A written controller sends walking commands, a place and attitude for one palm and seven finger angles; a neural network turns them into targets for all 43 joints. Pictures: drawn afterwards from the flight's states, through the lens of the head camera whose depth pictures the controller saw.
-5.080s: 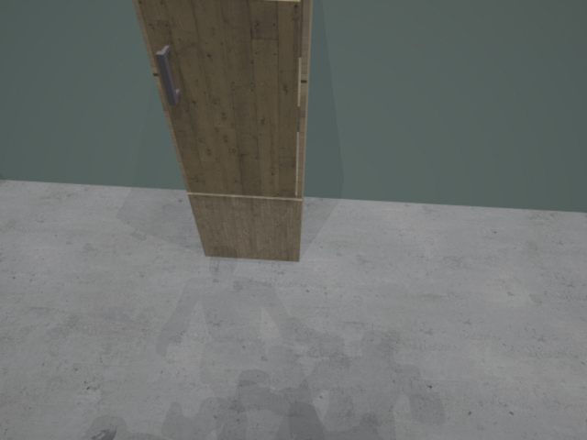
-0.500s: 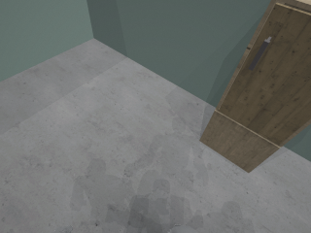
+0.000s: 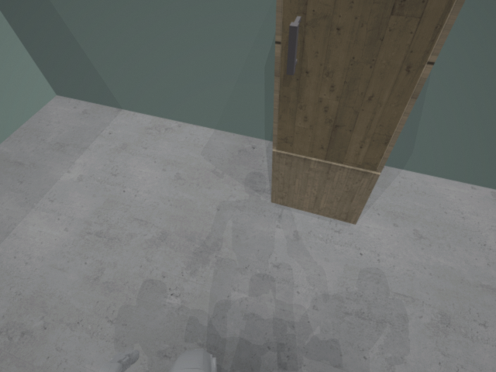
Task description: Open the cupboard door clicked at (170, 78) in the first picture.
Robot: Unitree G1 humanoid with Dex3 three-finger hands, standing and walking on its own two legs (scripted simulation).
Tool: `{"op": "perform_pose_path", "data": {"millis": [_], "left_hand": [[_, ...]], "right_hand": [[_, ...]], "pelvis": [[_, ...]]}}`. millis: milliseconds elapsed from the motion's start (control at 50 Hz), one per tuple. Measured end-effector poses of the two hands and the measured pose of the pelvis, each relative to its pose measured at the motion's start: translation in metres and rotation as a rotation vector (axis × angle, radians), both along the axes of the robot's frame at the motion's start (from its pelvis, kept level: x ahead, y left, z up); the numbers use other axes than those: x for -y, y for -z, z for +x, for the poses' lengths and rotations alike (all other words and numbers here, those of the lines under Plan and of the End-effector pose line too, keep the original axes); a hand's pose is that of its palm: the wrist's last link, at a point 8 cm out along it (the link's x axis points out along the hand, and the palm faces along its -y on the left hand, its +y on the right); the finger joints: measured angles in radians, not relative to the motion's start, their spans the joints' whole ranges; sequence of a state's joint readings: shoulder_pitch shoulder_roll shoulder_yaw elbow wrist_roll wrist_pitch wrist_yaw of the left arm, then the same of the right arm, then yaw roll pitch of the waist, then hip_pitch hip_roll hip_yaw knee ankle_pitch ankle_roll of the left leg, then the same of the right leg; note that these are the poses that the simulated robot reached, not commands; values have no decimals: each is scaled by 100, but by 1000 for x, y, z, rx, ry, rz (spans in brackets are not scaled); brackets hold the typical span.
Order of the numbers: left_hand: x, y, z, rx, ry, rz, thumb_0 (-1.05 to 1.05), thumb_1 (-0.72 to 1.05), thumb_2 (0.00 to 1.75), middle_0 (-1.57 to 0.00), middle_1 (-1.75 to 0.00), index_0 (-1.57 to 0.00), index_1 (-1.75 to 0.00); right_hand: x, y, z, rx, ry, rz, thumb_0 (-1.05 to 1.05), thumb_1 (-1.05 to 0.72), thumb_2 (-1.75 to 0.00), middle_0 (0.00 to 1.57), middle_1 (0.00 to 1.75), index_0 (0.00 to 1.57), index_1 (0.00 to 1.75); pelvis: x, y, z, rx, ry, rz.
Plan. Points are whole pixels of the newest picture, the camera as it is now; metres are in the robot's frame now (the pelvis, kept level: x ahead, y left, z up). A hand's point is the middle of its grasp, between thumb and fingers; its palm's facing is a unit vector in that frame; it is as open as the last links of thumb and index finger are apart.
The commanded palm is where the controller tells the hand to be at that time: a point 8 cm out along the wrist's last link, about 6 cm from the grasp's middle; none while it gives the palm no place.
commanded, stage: turn to face it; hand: left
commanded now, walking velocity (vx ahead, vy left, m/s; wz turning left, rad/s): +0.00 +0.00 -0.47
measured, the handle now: (294, 46) +0.84 -0.09 +0.06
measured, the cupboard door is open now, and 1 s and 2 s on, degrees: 0 0 0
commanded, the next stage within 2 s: take the last steps up to it in 0.38 s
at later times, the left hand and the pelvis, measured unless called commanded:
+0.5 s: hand out of the picture +0.13 +0.22 -0.16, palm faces -0.18 -0.96 -0.21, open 7.4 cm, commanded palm none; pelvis +0.01 +0.03 +0.01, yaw -13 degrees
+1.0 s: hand out of the picture +0.08 +0.15 -0.18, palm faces -0.22 -0.96 -0.16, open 7.4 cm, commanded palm none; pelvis +0.09 -0.02 +0.00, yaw -17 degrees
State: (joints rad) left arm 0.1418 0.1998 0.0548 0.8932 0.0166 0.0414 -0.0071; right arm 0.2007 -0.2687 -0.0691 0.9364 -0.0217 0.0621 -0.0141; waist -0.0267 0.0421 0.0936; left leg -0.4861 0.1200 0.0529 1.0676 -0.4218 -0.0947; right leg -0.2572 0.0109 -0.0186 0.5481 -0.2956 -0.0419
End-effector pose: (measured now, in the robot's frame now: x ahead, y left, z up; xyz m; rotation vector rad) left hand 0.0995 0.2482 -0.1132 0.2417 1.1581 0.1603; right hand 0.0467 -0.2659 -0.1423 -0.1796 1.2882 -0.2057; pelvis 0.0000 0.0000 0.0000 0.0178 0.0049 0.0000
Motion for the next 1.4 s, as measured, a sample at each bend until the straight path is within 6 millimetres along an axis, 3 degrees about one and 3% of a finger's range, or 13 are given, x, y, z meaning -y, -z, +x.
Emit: {"op": "perform_pose_path", "data": {"millis": [180,280,380,480,660,720,860,980,1060,1100,1160,1300,1400], "left_hand": [[-9,14,0,-54,47,-31,1,90,90,-20,-30,-20,-30],[-28,32,9,-66,57,-53,1,90,90,-20,-30,-20,-30],[-34,26,19,-90,104,-56,1,91,90,-20,-30,-20,-30],[-24,19,28,-108,152,-51,1,91,90,-19,-30,-19,-30],[34,19,52,-50,266,-41,1,91,90,-19,-30,-19,-30],[48,14,45,-38,245,-50,0,91,90,-19,-30,-19,-30],[52,17,13,-178,208,-45,0,92,90,-20,-30,-20,-30],[48,31,-5,-322,158,-74,0,91,90,-20,-30,-20,-30],[41,48,1,-412,131,-95,1,91,90,-20,-30,-20,-30],[40,52,14,-439,145,-97,1,91,90,-20,-30,-20,-30],[43,46,54,-409,184,-94,1,91,90,-20,-30,-19,-30],[73,27,177,-191,251,-81,1,92,90,-19,-30,-19,-30],[101,17,245,-100,296,-46,1,94,90,-19,-30,-19,-30]], "right_hand": [[-15,-19,31,129,34,-24,1,-91,-89,20,30,20,30],[-35,-25,30,168,46,-54,0,-90,-89,20,30,20,30],[-51,-31,6,129,87,-42,0,-90,-89,20,30,20,30],[-58,-25,-26,70,160,-8,0,-90,-89,20,30,20,30],[-38,12,-106,-73,304,65,0,-90,-89,21,30,20,30],[-28,11,-113,-129,307,75,1,-90,-89,20,30,20,30],[-7,-4,-69,-56,309,63,1,-91,-89,20,30,20,30],[-4,-7,7,20,263,51,1,-91,-90,20,30,19,30],[-7,-3,65,90,232,18,1,-91,-90,20,30,20,30],[-10,-3,82,123,239,9,0,-91,-89,20,30,20,30],[-15,-8,88,126,294,6,0,-92,-89,20,30,20,30],[-15,-13,72,-14,349,41,-1,-94,-89,20,30,20,30],[-14,-2,62,-116,398,116,0,-92,-89,20,30,20,30]], "pelvis": [[-13,0,6,-10,95,-13],[-29,7,10,-8,141,-25],[-35,-3,12,-7,186,-35],[-32,-7,12,-9,223,-42],[-1,8,12,0,275,-26],[8,3,20,9,271,-33],[23,-6,48,12,284,-20],[24,-1,86,9,290,-36],[19,13,121,13,300,-40],[17,15,133,21,322,-31],[19,8,151,25,338,-25],[35,-8,190,14,343,-14],[61,-5,216,15,343,-1]]}}
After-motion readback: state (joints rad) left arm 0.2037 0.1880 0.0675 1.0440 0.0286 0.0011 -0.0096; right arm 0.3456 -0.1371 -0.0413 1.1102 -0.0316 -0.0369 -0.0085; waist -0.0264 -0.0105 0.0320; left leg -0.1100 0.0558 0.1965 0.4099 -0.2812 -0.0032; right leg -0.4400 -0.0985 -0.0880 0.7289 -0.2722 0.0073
